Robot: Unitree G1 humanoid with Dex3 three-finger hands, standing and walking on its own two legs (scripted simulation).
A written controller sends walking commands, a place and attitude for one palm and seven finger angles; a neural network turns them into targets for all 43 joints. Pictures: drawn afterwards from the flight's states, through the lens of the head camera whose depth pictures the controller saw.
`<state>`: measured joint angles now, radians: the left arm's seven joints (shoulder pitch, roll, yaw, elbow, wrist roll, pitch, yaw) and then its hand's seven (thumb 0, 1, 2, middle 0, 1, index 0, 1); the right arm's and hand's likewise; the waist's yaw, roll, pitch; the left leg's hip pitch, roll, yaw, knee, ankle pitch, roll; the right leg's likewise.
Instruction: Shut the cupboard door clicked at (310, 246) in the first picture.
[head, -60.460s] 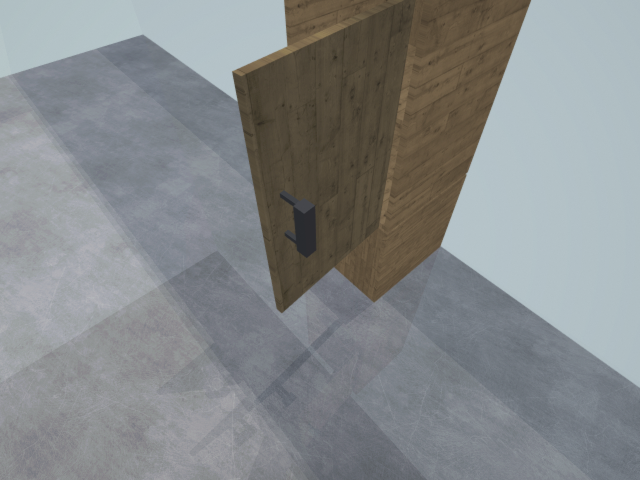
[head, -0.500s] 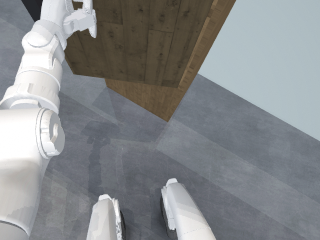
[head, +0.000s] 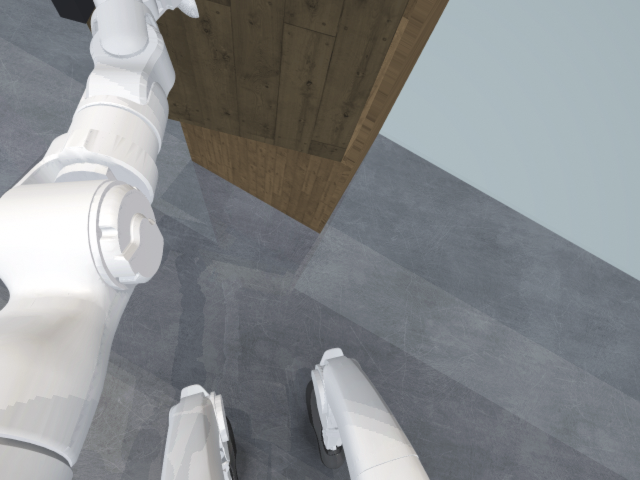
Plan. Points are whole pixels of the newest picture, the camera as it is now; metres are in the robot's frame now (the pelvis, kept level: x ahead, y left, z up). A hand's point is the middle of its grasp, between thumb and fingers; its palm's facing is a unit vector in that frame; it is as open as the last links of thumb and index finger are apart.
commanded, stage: pull the fist back off the door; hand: left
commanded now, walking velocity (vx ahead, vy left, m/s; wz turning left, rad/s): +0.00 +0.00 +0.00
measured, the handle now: out of the picture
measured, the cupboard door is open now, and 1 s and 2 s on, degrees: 18 16 16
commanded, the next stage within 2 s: draw the hand back to the body in 0.70 s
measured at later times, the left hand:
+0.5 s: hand (198, 18) +0.58 +0.02 +0.11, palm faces +0.01 -1.00 -0.02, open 3.1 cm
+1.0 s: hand (170, 51) +0.52 +0.04 +0.13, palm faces +0.05 -1.00 -0.05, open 3.1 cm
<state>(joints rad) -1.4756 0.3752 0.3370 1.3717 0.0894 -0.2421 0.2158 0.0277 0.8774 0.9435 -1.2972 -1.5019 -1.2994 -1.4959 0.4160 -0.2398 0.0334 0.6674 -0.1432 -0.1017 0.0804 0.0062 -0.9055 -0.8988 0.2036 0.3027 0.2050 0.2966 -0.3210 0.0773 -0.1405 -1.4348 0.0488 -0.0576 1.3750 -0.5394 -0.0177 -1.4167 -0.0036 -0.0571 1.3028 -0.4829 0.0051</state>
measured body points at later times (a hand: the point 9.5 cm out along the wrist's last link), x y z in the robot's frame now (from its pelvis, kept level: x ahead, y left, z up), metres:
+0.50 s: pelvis +0.03 +0.00 +0.05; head +0.20 +0.00 +0.46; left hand +0.57 +0.07 +0.11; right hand -0.01 -0.25 -0.07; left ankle +0.03 +0.13 -0.59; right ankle +0.05 -0.13 -0.59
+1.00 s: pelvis +0.03 -0.01 +0.06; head +0.15 -0.03 +0.50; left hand +0.51 +0.10 +0.14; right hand +0.07 -0.25 -0.07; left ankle +0.03 +0.13 -0.59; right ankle +0.05 -0.13 -0.59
